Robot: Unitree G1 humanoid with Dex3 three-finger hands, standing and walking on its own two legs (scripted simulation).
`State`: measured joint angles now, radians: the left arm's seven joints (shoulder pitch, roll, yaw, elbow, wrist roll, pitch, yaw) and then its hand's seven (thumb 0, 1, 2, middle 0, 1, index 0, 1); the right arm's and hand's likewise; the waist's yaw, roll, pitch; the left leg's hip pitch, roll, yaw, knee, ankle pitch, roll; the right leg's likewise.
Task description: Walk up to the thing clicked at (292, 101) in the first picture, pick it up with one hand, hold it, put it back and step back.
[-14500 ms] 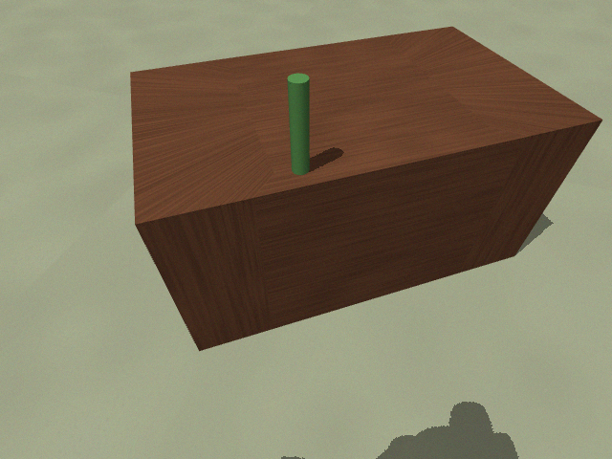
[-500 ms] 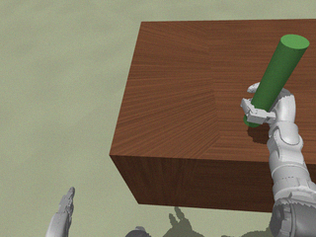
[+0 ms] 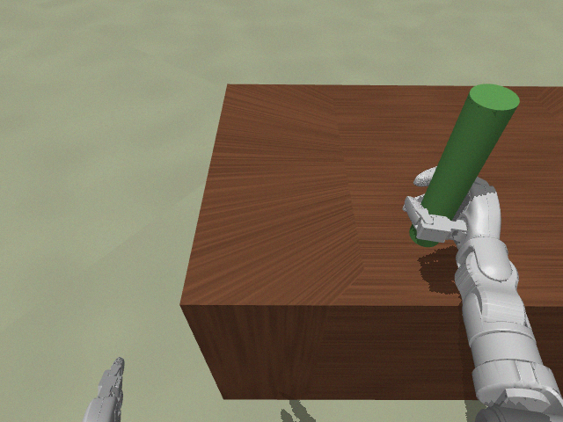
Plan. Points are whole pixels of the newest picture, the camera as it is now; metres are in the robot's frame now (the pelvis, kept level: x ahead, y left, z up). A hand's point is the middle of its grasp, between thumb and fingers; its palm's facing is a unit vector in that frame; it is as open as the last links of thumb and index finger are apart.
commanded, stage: lift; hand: right
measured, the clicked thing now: (451, 180) +0.40 -0.19 +0.17
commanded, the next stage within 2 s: hold in 0.80 s
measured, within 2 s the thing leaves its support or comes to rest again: neither
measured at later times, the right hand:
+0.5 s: hand (441, 202) +0.37 -0.17 +0.17, palm faces +0.12 +0.99 -0.01, open 6.1 cm
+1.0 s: hand (453, 199) +0.35 -0.17 +0.19, palm faces +0.12 +0.99 -0.01, open 6.1 cm
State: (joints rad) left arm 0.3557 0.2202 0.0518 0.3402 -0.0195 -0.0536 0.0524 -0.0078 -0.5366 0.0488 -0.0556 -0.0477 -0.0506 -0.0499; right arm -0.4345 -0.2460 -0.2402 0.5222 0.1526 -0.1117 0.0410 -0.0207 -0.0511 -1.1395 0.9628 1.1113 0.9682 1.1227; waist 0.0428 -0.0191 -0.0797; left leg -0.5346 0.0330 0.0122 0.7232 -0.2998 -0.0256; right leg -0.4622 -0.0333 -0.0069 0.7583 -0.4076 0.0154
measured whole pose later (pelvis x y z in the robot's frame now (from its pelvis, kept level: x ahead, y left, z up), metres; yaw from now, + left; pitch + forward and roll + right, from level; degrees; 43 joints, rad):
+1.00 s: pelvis +0.01 +0.01 +0.02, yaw -1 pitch -1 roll +0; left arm 0.26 0.22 0.10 0.56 -0.03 -0.11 0.06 -0.01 -0.54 0.05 -0.05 -0.05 -0.05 -0.05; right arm -0.23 -0.21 -0.22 0.02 0.20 0.25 0.04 -0.02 -0.06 -1.13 0.96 1.11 0.96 1.13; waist 0.01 -0.05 -0.03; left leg -0.28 0.03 0.03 0.52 -0.24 -0.02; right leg -0.20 -0.03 0.01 0.54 -0.32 0.02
